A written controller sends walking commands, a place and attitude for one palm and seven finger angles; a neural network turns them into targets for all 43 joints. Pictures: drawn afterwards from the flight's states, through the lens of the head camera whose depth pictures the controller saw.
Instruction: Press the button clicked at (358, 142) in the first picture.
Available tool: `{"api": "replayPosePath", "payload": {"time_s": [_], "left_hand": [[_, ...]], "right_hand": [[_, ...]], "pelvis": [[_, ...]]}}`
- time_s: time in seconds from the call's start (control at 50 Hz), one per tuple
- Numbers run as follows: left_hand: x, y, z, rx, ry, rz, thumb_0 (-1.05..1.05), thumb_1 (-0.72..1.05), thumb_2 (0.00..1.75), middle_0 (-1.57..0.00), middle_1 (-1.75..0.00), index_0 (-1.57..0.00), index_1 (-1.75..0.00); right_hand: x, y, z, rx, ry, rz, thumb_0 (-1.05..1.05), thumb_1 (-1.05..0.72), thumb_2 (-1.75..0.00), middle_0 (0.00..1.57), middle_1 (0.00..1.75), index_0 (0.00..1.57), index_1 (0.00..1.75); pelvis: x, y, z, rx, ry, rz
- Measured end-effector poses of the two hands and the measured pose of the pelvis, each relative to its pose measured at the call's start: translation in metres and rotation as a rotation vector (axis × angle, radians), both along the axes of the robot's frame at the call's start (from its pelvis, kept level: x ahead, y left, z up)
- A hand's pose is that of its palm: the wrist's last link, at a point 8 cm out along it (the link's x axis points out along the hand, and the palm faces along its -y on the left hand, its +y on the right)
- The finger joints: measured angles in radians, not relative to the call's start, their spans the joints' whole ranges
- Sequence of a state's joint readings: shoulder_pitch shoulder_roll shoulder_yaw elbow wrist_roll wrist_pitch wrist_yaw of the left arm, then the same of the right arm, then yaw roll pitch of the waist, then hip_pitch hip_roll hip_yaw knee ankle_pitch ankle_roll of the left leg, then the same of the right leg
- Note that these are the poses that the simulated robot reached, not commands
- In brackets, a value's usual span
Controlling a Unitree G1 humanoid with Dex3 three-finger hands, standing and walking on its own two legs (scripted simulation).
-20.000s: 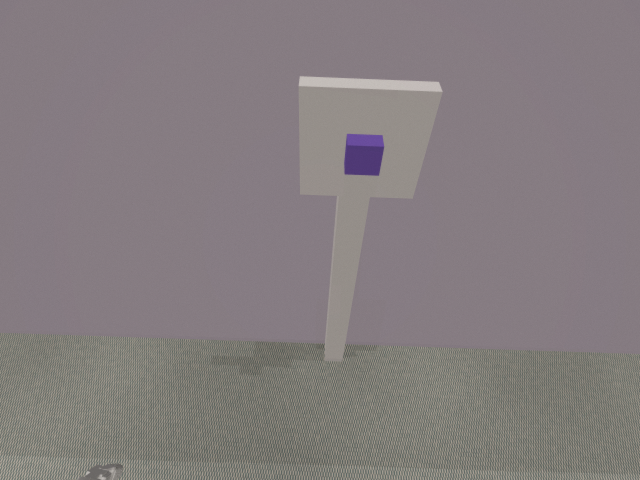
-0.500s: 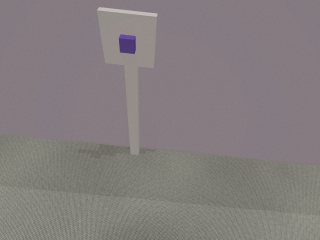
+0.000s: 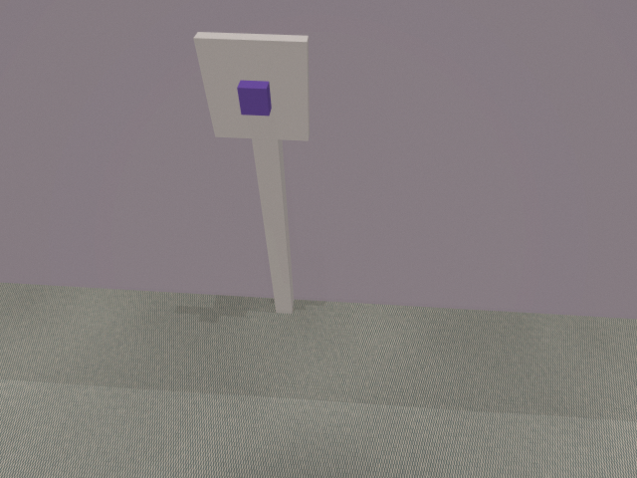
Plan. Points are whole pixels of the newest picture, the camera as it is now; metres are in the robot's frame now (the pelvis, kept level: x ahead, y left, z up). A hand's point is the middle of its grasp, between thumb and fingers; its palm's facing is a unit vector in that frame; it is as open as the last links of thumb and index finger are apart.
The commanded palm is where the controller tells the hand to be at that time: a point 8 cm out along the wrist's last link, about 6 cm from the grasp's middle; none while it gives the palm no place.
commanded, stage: let the arm hang, fingers relaxed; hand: left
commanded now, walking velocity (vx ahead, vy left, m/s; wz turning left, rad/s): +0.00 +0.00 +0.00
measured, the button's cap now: (255, 97) +0.76 +0.17 +0.10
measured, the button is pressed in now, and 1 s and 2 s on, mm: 0 0 0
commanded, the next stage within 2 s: stand and wait in 0.28 s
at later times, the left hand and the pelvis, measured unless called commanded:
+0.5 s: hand out of the picture +0.00 +0.16 -0.17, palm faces +0.03 -0.98 -0.20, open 7.4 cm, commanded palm none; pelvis +0.01 -0.01 +0.00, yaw +0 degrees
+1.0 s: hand out of the picture +0.05 +0.17 -0.17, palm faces +0.00 -0.97 -0.24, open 7.4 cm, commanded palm none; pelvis +0.02 -0.02 +0.01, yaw -1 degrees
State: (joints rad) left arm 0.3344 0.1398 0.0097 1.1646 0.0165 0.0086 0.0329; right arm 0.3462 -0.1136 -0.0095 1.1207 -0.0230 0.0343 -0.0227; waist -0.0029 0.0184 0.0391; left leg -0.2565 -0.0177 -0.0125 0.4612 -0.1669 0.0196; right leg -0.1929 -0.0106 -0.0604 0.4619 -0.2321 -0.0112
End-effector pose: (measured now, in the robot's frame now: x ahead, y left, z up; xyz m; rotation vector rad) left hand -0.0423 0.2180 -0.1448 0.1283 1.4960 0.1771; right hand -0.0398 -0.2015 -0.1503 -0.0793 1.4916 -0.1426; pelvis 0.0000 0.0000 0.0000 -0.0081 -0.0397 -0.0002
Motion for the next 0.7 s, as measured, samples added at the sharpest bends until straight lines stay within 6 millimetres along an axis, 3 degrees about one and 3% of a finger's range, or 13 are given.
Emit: {"api": "replayPosePath", "payload": {"time_s": [0.18, 0.54, 0.7], "left_hand": [[0.039, -0.017, -0.005, -0.033, -0.091, -0.025, 0.00, 0.91, 0.90, -0.21, -0.30, -0.20, -0.31], [0.034, -0.006, 0.002, 0.013, -0.048, -0.014, 0.00, 0.91, 0.90, -0.20, -0.30, -0.20, -0.30], [0.044, -0.004, 0.004, 0.024, -0.053, -0.022, 0.00, 0.91, 0.90, -0.20, -0.30, -0.20, -0.30]], "right_hand": [[0.005, 0.001, 0.002, -0.004, -0.026, -0.018, 0.00, -0.91, -0.90, 0.20, 0.30, 0.20, 0.30], [0.031, -0.022, 0.003, -0.027, -0.051, 0.008, 0.00, -0.91, -0.90, 0.20, 0.30, 0.20, 0.30], [0.044, -0.036, 0.005, -0.050, -0.059, 0.024, 0.00, -0.91, -0.90, 0.20, 0.30, 0.20, 0.30]], "pelvis": [[0.003, -0.004, 0.000, 0.001, 0.000, -0.003], [0.010, -0.012, 0.002, 0.002, -0.004, -0.005], [0.014, -0.016, 0.003, 0.004, -0.003, -0.005]]}}
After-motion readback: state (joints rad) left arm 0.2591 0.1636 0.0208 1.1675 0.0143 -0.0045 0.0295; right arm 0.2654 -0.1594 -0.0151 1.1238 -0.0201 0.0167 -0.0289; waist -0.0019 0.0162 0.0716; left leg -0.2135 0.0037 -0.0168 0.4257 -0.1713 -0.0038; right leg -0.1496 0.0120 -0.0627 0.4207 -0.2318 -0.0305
